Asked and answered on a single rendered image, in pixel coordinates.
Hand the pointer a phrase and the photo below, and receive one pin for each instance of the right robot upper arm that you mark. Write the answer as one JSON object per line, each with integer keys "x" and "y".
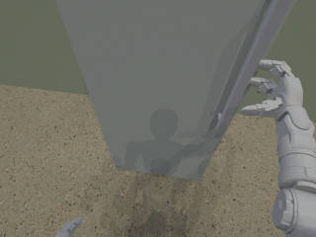
{"x": 294, "y": 213}

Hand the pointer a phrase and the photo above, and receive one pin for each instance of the fridge door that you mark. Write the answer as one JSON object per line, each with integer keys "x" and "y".
{"x": 159, "y": 72}

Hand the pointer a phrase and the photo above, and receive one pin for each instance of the handle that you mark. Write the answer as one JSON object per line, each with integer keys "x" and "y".
{"x": 260, "y": 45}

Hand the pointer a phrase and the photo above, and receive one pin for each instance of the robot right hand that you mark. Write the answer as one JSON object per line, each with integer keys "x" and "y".
{"x": 288, "y": 92}

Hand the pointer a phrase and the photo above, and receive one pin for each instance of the robot left hand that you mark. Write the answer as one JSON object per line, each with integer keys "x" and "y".
{"x": 69, "y": 227}

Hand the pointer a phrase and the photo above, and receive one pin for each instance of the right robot forearm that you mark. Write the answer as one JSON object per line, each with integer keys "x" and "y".
{"x": 296, "y": 150}

